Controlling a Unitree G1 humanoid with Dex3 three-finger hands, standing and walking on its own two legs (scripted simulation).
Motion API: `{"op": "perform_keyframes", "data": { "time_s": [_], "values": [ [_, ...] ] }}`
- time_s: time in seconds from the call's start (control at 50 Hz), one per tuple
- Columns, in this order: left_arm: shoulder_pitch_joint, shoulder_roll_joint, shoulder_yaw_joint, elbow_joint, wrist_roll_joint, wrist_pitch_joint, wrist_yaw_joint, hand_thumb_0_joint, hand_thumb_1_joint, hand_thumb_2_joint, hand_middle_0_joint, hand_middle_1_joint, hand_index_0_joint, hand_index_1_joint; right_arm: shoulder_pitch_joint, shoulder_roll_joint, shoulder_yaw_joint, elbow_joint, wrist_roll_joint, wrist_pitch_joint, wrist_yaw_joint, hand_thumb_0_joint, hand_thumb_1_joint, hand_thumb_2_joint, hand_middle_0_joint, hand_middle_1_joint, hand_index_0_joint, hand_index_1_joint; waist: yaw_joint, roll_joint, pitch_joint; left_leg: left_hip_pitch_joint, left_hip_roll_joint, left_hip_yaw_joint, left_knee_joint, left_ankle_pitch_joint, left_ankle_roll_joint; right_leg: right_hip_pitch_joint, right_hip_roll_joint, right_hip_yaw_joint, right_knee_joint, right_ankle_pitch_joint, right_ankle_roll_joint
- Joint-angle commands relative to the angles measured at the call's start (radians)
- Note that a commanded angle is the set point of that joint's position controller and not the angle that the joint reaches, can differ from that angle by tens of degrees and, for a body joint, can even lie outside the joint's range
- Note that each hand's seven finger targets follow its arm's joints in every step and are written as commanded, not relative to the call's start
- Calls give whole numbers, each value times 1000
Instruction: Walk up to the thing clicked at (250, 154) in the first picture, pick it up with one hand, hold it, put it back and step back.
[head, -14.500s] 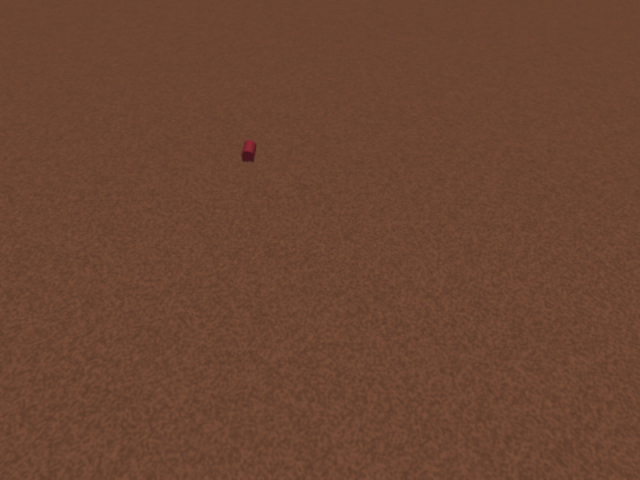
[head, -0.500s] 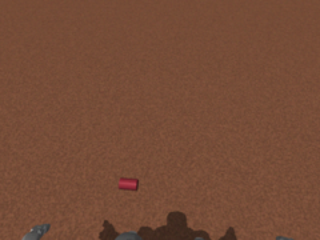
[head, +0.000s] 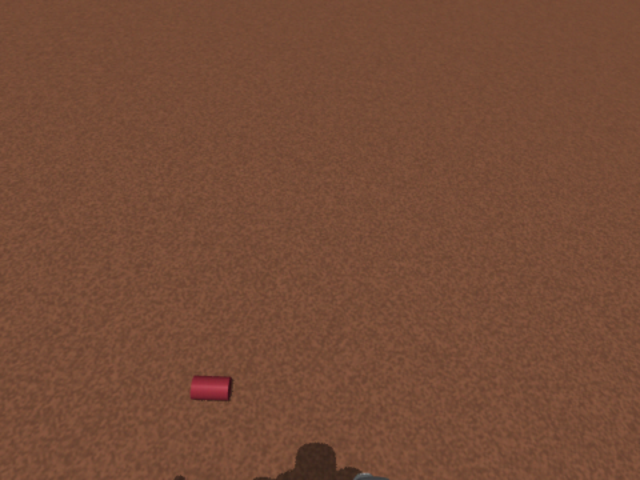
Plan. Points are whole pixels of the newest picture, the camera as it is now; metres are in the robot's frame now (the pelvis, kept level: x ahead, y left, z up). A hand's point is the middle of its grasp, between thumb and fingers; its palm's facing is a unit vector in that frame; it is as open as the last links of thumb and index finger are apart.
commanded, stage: walk up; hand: left
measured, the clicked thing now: (211, 387) +0.47 +0.24 -0.71
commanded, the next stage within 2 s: none
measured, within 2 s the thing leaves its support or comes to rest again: neither
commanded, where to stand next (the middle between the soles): +0.08 +0.00 m, yaw +1 degrees
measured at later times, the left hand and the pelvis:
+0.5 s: hand out of the picture +0.02 +0.35 -0.15, palm faces +0.08 -0.86 -0.50, open 7.4 cm; pelvis -0.05 +0.04 -0.02, yaw +4 degrees
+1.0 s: hand out of the picture +0.00 +0.26 -0.13, palm faces +0.00 -0.91 -0.41, open 7.4 cm; pelvis -0.03 -0.04 +0.00, yaw +1 degrees
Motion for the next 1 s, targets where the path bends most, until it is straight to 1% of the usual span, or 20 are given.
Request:
{"op": "perform_keyframes", "data": {
  "time_s": [0.0, 0.02, 0.04, 0.08, 0.12, 0.28, 0.32, 0.4, 0.42, 0.46, 0.5, 0.56, 0.6, 0.78, 0.84, 0.88, 0.9, 0.94, 0.96, 0.98],
  "values": [
    [114, 281, 78, -72, 37, -54, 25, 0, 900, 900, -200, -300, -200, -300, 108, -87, 7, -90, 26, -5, -11, 0, -900, -900, 200, 300, 200, 300, 46, -169, -228, -295, -134, -36, 363, -143, 82, 396, -257, 387, -282, 246, -155],
    [76, 304, 71, -92, 33, -47, 26, 0, 900, 900, -200, -300, -200, -300, 42, -153, -14, -84, 27, -2, -31, 0, -900, -900, 200, 300, 200, 300, 79, -175, -242, -255, -135, -83, 417, -229, 89, 263, -345, 518, -347, 96, -289],
    [39, 295, 74, -103, 31, -39, 25, 0, 900, 900, -200, -300, -200, -300, 20, -192, -27, -69, 23, -7, -35, 0, -900, -900, 200, 300, 200, 300, 63, -172, -185, -235, -102, -87, 419, -220, 83, 171, -336, 504, -367, -2, -307],
    [-15, 226, 56, -123, 27, -39, 28, 0, 900, 900, -200, -300, -200, -300, 20, -198, -29, -40, 34, -13, -23, 0, -900, -900, 200, 300, 200, 300, 36, -118, -149, -249, -92, -95, 388, -143, 79, 153, -221, 289, -319, -20, -239],
    [3, 212, 47, -102, 15, -68, 43, 0, 900, 900, -200, -300, -200, -300, 23, -153, -11, -22, 24, 7, -6, 0, -900, -900, 200, 300, 200, 300, 38, -82, -161, -252, -82, -90, 301, -60, 68, 163, -199, 267, -303, -91, -206],
    [95, 266, 71, -104, 2, -95, 122, 0, 900, 900, -200, -300, -200, -300, -113, -154, -44, -114, -33, 88, 53, 0, -900, -900, 200, 300, 200, 300, 55, -49, -131, -323, -66, -149, 404, -52, 48, 106, -337, 289, -211, 425, -278],
    [37, 258, 65, -133, 16, -91, 117, 0, 900, 900, -200, -300, -200, -300, -100, -151, -50, -104, -12, 84, 55, 0, -900, -900, 200, 300, 200, 300, 39, -99, -163, -245, -75, -103, 362, -43, 46, 32, -310, 226, -200, 341, -263],
    [-116, 197, 40, -193, 42, -35, 75, 0, 900, 900, -200, -300, -200, -300, 42, -148, -56, -15, 17, 32, 38, 0, -900, -900, 200, 300, 200, 300, -25, -165, -214, 8, -118, 65, -46, 133, 51, -119, -142, 67, -65, -208, -168],
    [-88, 160, 32, -196, 44, -14, 72, 0, 900, 900, -200, -300, -200, -300, 94, -161, -65, 13, 7, 15, 26, 0, -900, -900, 200, 300, 200, 300, -37, -50, -215, 89, -128, 8, -136, 161, 45, -198, -66, 43, 115, -341, -146],
    [-18, 113, 21, -207, 42, 9, 63, 0, 900, 900, -200, -300, -200, -300, 44, -319, -89, -39, -30, -16, -11, 0, -900, -900, 200, 300, 200, 300, -3, 136, -136, -38, 249, -656, -410, -110, 152, -369, 79, 142, 466, -333, -68],
    [-58, 254, 54, -180, 59, 18, 60, 0, 900, 900, -200, -300, -200, -300, -110, -405, -105, -65, -10, -27, -32, 0, -900, -900, 200, 300, 200, 300, 6, 74, -44, -225, 394, -789, -478, -230, 343, -334, -4, 212, 572, -284, -48],
    [64, 276, 92, -160, 65, 43, 12, 0, 900, 900, -200, -300, -200, -300, -13, -334, -104, -23, -9, -56, -78, 0, -900, -900, 200, 300, 200, 300, 62, 14, -81, 13, 216, -427, -307, 26, 218, -413, 12, 263, 631, -108, -33],
    [80, 250, 90, -152, 57, 37, -7, 0, 900, 900, -200, -300, -200, -300, 41, -301, -100, 4, -3, -72, -68, 0, -900, -900, 200, 300, 200, 300, 45, 133, -111, 30, 163, -376, -338, -75, 168, -365, 25, 239, 585, -59, -30],
    [90, 248, 64, -114, 12, -58, -34, 0, 900, 900, -200, -300, -200, -300, -12, -268, -72, -89, -25, -56, 37, 0, -900, -900, 200, 300, 200, 300, -12, 418, -8, -90, 123, -224, -474, -292, 251, -151, -5, -59, 168, -196, 18],
    [187, 230, 66, -84, 13, -71, -26, 0, 900, 900, -200, -300, -200, -300, -66, -279, -70, -115, -25, -33, 49, 0, -900, -900, 200, 300, 200, 300, 42, 431, -22, -183, 101, -163, -399, -235, 234, 49, -11, -106, 2, -235, -24],
    [381, 218, 80, -13, 17, -81, -9, 0, 900, 900, -200, -300, -200, -300, -86, -241, -62, -125, -30, -12, 46, 0, -900, -900, 200, 300, 200, 300, 138, 234, -89, -280, 31, -80, -110, -226, 199, 304, 20, -130, -171, -118, -28],
    [470, 260, 97, 3, 26, -91, 6, 0, 900, 900, -200, -300, -200, -300, -59, -162, -40, -129, -26, -4, 45, 0, -900, -900, 200, 300, 200, 300, 182, 2, -111, -388, -36, -13, 194, -229, 165, 418, -12, -34, -256, -149, -27],
    [356, 345, 98, -85, 56, -108, 27, 0, 900, 900, -200, -300, -200, -300, -74, -123, -21, -175, 14, -7, 35, 0, -900, -900, 200, 300, 200, 300, 142, -107, -34, -643, -167, -148, 503, -82, 93, 262, -366, 643, -557, -704, -116],
    [226, 390, 99, -124, 41, -108, 23, 0, 900, 900, -200, -300, -200, -300, -61, -219, -49, -160, 18, -10, 28, 0, -900, -900, 200, 300, 200, 300, 98, -86, 27, -617, -98, -195, 477, -28, 95, 150, -424, 718, -632, -864, -159],
    [182, 366, 90, -132, 26, -121, 25, 0, 900, 900, -200, -300, -200, -300, -68, -269, -61, -137, 23, -16, 38, 0, -900, -900, 200, 300, 200, 300, 68, -34, 84, -598, -66, -205, 457, 35, 92, 108, -397, 664, -626, -778, -165]
  ]
}}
